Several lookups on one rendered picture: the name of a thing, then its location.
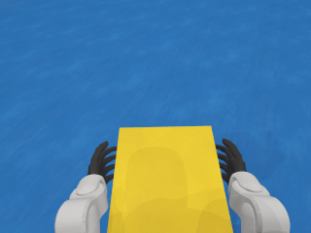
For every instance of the carton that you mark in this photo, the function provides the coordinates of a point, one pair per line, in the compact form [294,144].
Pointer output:
[168,179]

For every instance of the right robot forearm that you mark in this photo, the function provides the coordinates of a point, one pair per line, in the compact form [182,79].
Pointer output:
[259,212]

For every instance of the robot right hand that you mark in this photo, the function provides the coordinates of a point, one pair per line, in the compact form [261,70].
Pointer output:
[233,159]

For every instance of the robot left hand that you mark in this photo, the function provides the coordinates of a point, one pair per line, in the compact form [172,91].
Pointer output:
[98,162]

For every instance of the left robot forearm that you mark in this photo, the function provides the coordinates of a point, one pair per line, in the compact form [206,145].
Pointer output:
[86,205]

